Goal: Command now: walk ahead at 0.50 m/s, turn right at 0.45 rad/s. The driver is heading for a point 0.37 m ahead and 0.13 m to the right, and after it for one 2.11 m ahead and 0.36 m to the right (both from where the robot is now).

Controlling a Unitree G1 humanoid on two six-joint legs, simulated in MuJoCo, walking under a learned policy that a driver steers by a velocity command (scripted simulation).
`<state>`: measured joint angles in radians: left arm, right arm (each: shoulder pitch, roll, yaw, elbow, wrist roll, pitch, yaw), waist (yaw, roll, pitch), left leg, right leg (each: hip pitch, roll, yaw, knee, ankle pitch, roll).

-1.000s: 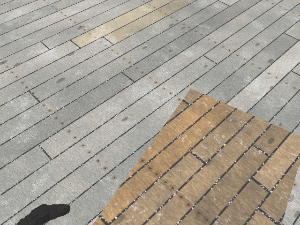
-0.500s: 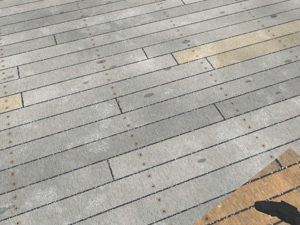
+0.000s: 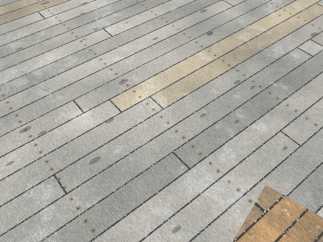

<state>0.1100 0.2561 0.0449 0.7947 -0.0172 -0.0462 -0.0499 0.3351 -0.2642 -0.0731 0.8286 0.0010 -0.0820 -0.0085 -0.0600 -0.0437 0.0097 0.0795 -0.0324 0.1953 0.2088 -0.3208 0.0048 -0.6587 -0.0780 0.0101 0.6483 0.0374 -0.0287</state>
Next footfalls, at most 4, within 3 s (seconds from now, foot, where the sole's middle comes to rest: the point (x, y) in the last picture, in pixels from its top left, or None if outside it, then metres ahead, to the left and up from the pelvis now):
0.10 right None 0.22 -0.12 -0.77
0.56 left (152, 232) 0.53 0.03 -0.77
1.04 right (230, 199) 0.65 -0.31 -0.77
1.58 left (194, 133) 1.02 -0.20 -0.77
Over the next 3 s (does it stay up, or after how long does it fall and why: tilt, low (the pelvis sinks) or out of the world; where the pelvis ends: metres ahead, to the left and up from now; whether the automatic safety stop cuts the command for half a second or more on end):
stays up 1.58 -0.22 0.00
